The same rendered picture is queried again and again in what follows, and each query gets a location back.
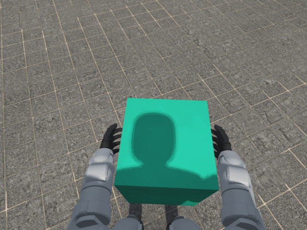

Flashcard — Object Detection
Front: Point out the left robot hand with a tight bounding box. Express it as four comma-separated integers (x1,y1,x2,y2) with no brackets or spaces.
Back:
100,124,123,154

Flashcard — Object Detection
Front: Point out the right robot hand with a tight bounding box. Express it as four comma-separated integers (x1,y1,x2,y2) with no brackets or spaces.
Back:
211,125,232,160

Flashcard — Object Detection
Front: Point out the robot right thigh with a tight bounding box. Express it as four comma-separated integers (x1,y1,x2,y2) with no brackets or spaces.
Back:
169,218,201,230

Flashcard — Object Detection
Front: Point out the carton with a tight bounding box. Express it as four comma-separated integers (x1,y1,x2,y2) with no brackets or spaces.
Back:
114,98,219,206

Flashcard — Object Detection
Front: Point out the left robot shin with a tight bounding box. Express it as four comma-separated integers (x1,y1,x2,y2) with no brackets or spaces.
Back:
127,215,137,220

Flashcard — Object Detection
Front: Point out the left robot forearm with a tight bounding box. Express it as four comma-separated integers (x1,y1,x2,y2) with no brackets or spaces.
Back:
66,148,115,230

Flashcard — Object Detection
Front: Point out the right robot forearm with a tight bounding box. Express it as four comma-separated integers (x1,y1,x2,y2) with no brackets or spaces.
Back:
217,150,267,230

